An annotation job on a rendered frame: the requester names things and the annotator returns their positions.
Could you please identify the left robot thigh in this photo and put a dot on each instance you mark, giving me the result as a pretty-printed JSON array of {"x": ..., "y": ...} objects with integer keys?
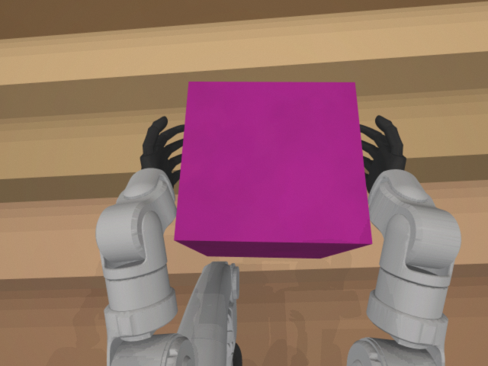
[{"x": 205, "y": 319}]

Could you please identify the robot right forearm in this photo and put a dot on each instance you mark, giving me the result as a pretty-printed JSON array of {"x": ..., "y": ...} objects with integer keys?
[{"x": 421, "y": 243}]

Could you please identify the right robot upper arm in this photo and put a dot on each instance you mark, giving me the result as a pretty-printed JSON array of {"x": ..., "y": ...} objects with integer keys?
[{"x": 384, "y": 352}]

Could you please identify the robot left shin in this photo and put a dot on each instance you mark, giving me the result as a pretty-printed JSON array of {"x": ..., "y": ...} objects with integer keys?
[{"x": 231, "y": 332}]

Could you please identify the carton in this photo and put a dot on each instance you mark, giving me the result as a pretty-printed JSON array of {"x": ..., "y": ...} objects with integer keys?
[{"x": 272, "y": 170}]

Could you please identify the robot left forearm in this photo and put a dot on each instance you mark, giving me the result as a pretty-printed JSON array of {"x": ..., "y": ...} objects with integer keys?
[{"x": 130, "y": 239}]

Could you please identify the robot right hand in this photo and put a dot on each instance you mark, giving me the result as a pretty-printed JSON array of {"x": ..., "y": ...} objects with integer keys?
[{"x": 389, "y": 153}]

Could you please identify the robot left hand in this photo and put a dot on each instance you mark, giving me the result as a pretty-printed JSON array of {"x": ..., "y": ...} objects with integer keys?
[{"x": 155, "y": 155}]

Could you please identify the left robot upper arm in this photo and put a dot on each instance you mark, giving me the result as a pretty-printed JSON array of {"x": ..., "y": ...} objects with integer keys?
[{"x": 171, "y": 349}]

